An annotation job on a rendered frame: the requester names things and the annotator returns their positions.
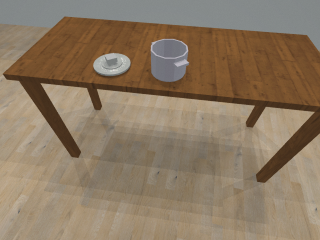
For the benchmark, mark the table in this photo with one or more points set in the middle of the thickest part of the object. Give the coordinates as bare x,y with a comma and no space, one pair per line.
257,68

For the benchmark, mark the knob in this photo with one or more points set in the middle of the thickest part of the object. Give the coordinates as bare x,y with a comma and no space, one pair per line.
111,58

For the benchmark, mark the pot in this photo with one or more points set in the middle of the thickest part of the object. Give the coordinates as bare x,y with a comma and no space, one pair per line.
169,59

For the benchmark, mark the lid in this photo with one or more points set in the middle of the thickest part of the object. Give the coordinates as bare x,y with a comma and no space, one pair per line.
113,69

